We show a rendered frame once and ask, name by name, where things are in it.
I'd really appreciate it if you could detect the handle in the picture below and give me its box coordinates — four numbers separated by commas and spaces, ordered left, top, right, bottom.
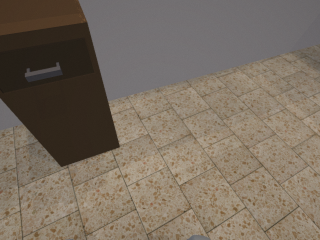
25, 62, 63, 82

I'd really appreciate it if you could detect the cabinet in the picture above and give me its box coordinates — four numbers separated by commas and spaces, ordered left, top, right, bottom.
0, 0, 120, 167

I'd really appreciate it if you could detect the drawer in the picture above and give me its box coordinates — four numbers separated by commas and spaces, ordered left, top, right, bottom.
0, 37, 94, 93

